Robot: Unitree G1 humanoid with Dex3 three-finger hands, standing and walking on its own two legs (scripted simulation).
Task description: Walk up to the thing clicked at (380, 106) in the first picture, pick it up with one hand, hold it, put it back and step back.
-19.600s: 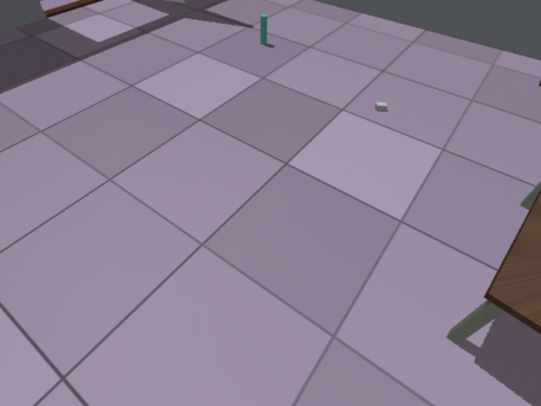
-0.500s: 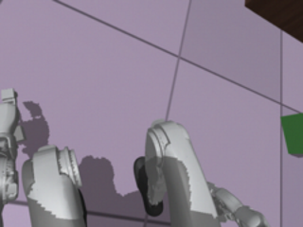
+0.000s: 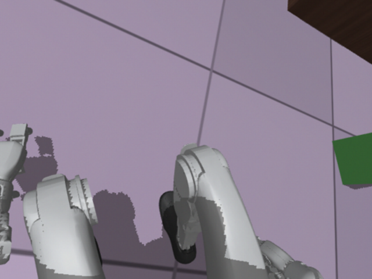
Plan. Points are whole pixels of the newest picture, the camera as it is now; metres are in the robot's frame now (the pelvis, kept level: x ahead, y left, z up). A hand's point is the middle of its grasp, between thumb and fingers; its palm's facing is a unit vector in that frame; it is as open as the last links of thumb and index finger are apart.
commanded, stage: rest palm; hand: left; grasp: from above
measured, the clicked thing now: (3, 168) +0.37 +0.29 -0.28
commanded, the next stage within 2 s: close in 0.70 s
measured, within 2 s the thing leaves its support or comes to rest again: neither
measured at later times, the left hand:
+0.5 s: hand out of the picture +0.36 +0.30 -0.25, palm faces -0.53 -0.18 -0.83, open 14.4 cm
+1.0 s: hand out of the picture +0.38 +0.31 -0.26, palm faces -0.45 -0.16 -0.88, open 14.1 cm
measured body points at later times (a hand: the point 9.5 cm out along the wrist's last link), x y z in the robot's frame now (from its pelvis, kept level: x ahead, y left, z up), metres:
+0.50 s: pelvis +0.00 +0.00 +0.00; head +0.26 +0.10 +0.36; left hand +0.38 +0.30 -0.20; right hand +0.07 -0.26 -0.08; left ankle +0.06 +0.12 -0.26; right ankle +0.12 -0.13 -0.26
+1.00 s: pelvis +0.00 +0.00 +0.00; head +0.26 +0.12 +0.35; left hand +0.40 +0.31 -0.21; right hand +0.07 -0.29 -0.05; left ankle +0.06 +0.12 -0.26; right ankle +0.12 -0.13 -0.26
